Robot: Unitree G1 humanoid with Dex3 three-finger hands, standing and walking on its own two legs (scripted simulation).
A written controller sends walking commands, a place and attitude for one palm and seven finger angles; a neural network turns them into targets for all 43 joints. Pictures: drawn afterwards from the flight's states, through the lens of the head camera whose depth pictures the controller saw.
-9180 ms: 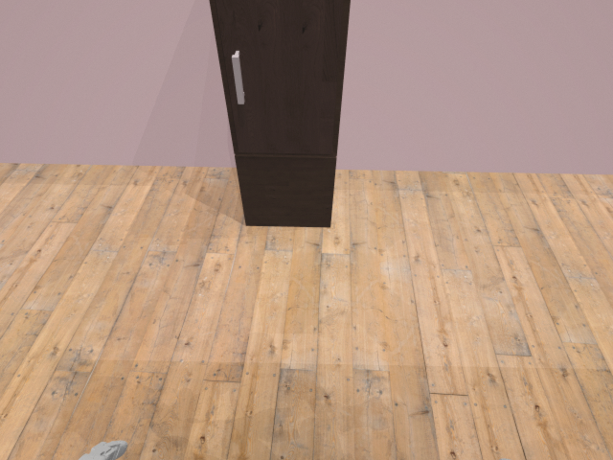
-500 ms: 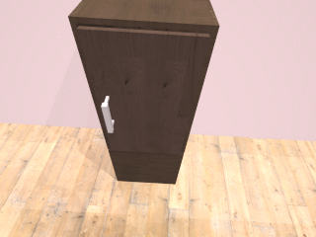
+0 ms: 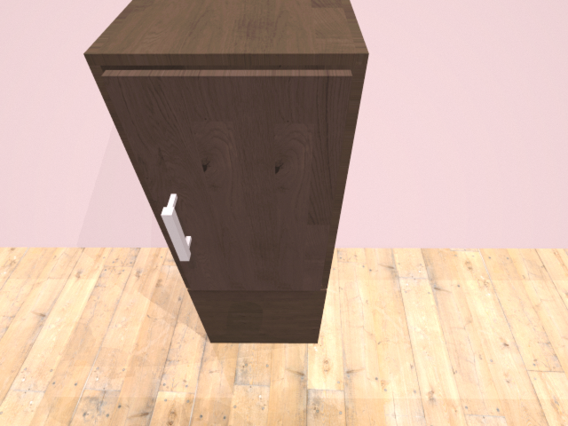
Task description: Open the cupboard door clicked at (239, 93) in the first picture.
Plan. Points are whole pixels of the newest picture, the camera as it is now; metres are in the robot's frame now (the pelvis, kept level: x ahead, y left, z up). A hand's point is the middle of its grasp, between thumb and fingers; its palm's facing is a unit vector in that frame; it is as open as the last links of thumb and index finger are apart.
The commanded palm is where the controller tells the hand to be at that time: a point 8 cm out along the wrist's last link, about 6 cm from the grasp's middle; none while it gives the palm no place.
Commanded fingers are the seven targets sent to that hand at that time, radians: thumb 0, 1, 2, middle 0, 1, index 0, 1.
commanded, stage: come to a stop and stand still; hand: left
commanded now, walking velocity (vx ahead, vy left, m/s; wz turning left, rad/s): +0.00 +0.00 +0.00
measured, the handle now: (179, 228) +0.47 +0.23 -0.05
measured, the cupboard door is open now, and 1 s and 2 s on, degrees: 0 0 0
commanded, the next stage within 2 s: look again from close up in 0.16 s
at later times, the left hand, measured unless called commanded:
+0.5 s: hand out of the picture -0.01 +0.19 -0.17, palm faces +0.02 -0.98 -0.21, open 7.4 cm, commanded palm none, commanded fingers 0.00 0.90 0.90 -0.20 -0.30 -0.20 -0.30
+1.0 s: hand out of the picture +0.11 +0.20 -0.07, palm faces +0.25 -0.95 -0.17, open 7.5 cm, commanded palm +0.08 +0.25 -0.06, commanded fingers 0.00 0.71 0.82 -0.21 -0.42 -0.21 -0.42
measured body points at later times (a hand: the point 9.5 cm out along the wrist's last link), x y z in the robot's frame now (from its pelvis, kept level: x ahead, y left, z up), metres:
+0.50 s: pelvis -0.01 +0.01 +0.01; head -0.01 +0.01 +0.46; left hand -0.01 +0.24 -0.15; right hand +0.03 -0.22 -0.15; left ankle -0.01 +0.12 -0.73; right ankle -0.08 -0.09 -0.73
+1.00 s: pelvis -0.04 +0.01 +0.00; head -0.03 +0.00 +0.45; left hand +0.09 +0.25 -0.05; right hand +0.05 -0.23 -0.13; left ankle -0.01 +0.12 -0.73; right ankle -0.08 -0.09 -0.73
